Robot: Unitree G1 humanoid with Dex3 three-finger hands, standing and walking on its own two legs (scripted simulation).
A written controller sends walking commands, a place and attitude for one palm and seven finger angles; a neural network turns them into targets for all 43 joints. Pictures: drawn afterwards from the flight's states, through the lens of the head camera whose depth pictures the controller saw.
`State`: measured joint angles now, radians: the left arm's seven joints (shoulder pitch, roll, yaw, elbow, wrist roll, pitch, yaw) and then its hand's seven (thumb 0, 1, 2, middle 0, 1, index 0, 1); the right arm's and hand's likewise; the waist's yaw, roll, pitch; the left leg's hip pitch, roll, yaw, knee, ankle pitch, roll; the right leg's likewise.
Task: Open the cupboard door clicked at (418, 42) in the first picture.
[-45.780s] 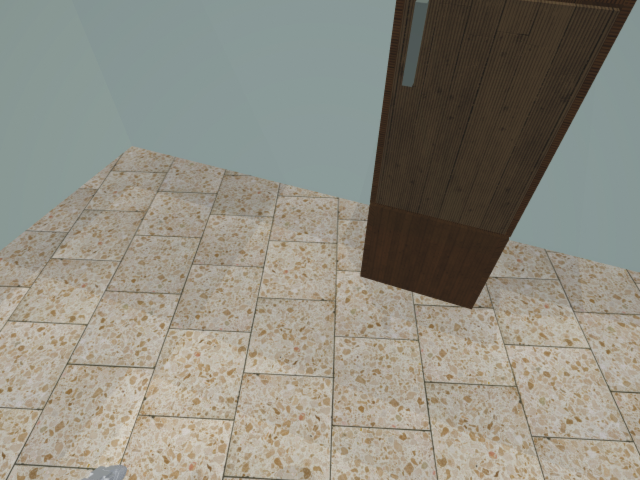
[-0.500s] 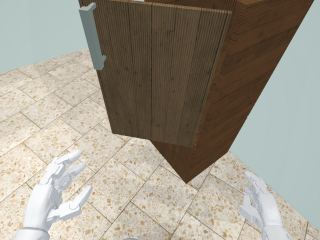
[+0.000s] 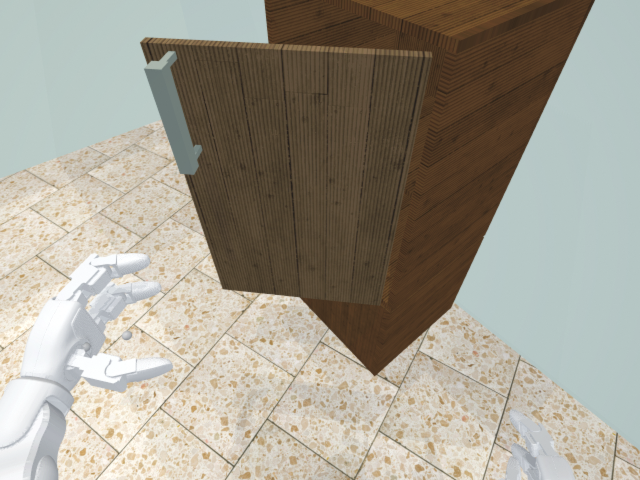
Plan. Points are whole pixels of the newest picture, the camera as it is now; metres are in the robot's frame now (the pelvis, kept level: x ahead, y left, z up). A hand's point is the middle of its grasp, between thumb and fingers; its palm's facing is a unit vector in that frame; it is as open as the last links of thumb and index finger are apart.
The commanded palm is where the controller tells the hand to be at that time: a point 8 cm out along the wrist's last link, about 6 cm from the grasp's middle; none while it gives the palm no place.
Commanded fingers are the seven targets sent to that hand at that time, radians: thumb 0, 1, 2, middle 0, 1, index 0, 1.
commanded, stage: raise the hand with hooked fingers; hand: left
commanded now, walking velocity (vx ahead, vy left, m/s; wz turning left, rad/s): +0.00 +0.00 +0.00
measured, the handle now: (180, 115) +0.56 +0.25 +0.17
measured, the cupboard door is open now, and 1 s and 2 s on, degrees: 43 43 43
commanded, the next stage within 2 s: move the hooked fingers beside the handle in 1.06 s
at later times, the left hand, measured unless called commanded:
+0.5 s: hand (31, 258) +0.28 +0.31 +0.18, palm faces +0.04 -0.99 -0.11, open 13.9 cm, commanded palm +0.25 +0.35 +0.19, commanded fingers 0.00 -0.50 0.30 -0.30 -1.20 -0.30 -1.20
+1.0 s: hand (44, 240) +0.29 +0.30 +0.19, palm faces +0.04 -0.99 -0.10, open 14.0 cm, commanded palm +0.26 +0.34 +0.20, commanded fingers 0.00 -0.50 0.30 -0.30 -1.20 -0.30 -1.20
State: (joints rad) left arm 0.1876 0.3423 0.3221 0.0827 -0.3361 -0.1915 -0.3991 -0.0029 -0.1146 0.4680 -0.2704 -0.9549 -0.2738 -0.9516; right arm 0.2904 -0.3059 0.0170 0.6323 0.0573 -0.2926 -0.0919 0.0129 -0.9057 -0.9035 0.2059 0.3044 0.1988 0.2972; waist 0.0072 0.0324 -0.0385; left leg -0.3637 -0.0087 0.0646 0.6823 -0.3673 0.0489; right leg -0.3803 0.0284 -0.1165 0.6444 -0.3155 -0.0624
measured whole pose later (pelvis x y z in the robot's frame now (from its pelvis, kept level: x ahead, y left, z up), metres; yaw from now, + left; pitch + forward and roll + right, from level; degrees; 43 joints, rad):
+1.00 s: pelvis +0.00 +0.01 +0.02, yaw +1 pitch -2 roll -1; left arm -0.19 0.50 0.47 0.25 -0.31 0.10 -0.50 -0.02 -0.50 0.30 -0.30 -1.20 -0.30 -1.20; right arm 0.24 -0.28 0.08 0.61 0.07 -0.21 -0.09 0.01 -0.91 -0.90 0.21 0.30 0.20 0.30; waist 0.04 0.05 -0.01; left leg -0.18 -0.04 0.06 0.48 -0.28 0.06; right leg -0.19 0.02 -0.12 0.45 -0.23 -0.05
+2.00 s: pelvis +0.00 +0.00 +0.01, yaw +0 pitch +4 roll -1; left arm -0.67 0.66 0.47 0.93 -0.21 -0.05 -0.55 -0.02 -0.50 0.30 -0.30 -1.20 -0.30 -1.20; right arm 0.33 -0.32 0.07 0.66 0.08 -0.16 -0.10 0.01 -0.91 -0.90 0.21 0.30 0.20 0.30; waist -0.05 0.03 -0.03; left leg -0.33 -0.02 0.06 0.55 -0.30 0.05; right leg -0.35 0.03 -0.11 0.51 -0.25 -0.06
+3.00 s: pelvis +0.03 +0.03 +0.00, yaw -2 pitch +15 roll -2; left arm -1.04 0.85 0.49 1.30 -0.10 -0.17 -0.55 -0.02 -0.50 0.30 -0.30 -1.20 -0.31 -1.21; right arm 0.47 -0.33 0.05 0.66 0.03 0.06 -0.07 0.00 -0.91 -0.90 0.21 0.30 0.20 0.30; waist -0.17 0.02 -0.07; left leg -0.54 -0.01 0.08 0.61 -0.35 0.08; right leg -0.54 0.03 -0.09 0.53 -0.26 -0.03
